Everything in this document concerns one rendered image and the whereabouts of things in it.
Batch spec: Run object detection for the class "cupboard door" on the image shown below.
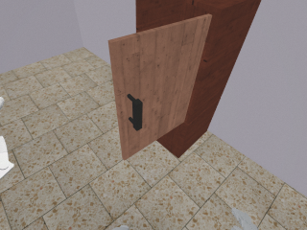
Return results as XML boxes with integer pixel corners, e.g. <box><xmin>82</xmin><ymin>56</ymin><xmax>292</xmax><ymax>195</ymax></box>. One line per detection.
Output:
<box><xmin>107</xmin><ymin>13</ymin><xmax>212</xmax><ymax>161</ymax></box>

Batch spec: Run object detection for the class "handle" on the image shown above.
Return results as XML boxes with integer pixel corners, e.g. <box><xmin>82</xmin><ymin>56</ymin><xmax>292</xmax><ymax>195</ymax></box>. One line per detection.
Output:
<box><xmin>127</xmin><ymin>94</ymin><xmax>143</xmax><ymax>131</ymax></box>

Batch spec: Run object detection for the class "robot right hand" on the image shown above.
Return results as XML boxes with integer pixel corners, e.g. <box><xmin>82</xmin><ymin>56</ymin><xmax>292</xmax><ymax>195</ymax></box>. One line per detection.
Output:
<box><xmin>231</xmin><ymin>208</ymin><xmax>259</xmax><ymax>230</ymax></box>

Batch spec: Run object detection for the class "robot left hand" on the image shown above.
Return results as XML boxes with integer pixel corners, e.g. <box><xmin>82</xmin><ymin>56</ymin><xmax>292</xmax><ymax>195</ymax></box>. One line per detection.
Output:
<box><xmin>0</xmin><ymin>97</ymin><xmax>14</xmax><ymax>180</ymax></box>

